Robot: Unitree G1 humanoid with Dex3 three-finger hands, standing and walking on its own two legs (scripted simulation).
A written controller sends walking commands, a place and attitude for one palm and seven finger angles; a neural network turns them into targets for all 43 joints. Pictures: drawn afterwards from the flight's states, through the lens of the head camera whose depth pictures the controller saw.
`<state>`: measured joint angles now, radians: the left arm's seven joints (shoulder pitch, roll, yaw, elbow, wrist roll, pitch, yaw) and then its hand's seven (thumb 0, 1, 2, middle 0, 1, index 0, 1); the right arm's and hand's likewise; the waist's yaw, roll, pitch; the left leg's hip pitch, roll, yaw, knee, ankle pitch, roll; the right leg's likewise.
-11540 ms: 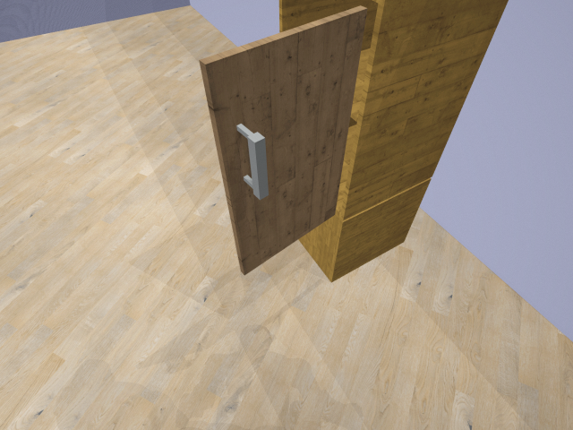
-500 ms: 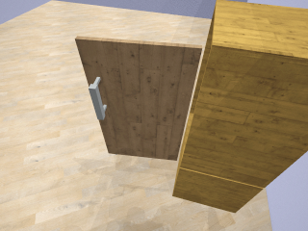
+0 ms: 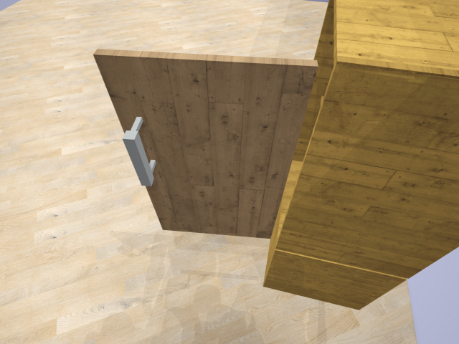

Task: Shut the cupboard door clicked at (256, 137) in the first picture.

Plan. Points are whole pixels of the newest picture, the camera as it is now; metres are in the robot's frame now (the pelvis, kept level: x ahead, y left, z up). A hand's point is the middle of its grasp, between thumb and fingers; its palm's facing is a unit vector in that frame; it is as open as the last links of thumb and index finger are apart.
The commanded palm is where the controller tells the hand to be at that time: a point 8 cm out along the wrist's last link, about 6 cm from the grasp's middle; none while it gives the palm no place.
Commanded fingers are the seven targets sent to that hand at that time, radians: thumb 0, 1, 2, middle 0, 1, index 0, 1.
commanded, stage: come to a stop and stand still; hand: left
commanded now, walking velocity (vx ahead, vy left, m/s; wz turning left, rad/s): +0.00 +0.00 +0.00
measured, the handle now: (143, 152) +0.45 +0.20 +0.06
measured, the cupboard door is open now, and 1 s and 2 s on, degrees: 98 98 98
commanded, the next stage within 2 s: look again from close up in 0.98 s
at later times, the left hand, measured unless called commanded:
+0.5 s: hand out of the picture +0.00 +0.15 -0.16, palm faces +0.00 -0.97 -0.23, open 7.3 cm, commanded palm none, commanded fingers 0.00 0.90 0.90 -0.20 -0.30 -0.20 -0.30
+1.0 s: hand out of the picture -0.02 +0.12 -0.17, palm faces +0.00 -0.98 -0.19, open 7.3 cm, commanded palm none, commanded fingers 0.00 0.90 0.90 -0.20 -0.30 -0.20 -0.30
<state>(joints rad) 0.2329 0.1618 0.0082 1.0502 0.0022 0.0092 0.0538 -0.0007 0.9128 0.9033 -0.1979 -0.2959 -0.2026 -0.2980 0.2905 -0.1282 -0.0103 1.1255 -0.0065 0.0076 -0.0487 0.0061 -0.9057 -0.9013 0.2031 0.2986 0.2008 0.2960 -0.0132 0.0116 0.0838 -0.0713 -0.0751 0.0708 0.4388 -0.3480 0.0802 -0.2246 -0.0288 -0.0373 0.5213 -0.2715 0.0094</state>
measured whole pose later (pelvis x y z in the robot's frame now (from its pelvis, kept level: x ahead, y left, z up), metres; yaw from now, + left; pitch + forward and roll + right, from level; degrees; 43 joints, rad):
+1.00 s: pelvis -0.01 -0.05 +0.01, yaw +0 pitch -1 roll +0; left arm 0.29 0.13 -0.03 1.14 0.00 -0.03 0.04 0.01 0.93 0.90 -0.20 -0.30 -0.20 -0.30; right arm 0.33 -0.12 0.03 1.16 -0.01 -0.02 -0.04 0.00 -0.91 -0.90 0.20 0.30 0.20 0.30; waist -0.01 0.02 0.04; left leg -0.07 -0.01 0.06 0.39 -0.31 0.02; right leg -0.21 0.03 -0.06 0.45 -0.23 -0.06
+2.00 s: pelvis -0.05 -0.04 -0.04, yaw +1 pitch +8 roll +1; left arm 0.32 0.14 0.06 0.17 -0.23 -0.55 -0.23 0.01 0.93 0.90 -0.30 -0.42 -0.31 -0.42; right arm 0.22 -0.28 -0.06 0.61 0.00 -0.31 0.01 0.02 -0.92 -0.90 0.20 0.30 0.20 0.30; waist -0.04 -0.03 -0.11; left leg -0.55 -0.04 0.06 0.88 -0.47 0.04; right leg -0.67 -0.02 -0.07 0.90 -0.37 -0.05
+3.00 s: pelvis -0.03 -0.02 -0.04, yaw +3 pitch +8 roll -2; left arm 0.41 0.26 0.13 -0.17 -0.27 -0.24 -0.27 0.01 0.90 0.90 -1.21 -1.40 -1.21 -1.40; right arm 0.25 -0.24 0.05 0.46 0.03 -0.22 -0.05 0.01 -0.90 -0.90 0.20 0.30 0.20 0.30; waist 0.01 0.04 -0.10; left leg -0.54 -0.03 0.00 0.92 -0.52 0.05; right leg -0.61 -0.01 -0.12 0.86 -0.39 -0.03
